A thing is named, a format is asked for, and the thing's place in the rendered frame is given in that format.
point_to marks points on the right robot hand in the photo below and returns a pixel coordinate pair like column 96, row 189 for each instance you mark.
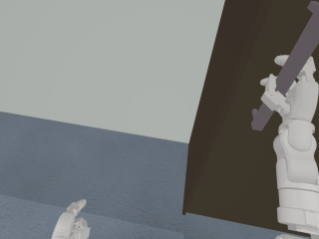
column 302, row 97

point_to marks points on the right robot forearm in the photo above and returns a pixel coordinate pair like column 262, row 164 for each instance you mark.
column 297, row 177

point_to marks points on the wardrobe door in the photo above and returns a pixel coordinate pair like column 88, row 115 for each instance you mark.
column 239, row 180

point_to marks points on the handle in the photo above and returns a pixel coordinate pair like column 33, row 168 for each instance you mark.
column 303, row 49

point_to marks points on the left robot hand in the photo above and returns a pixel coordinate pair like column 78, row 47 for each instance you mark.
column 67, row 225

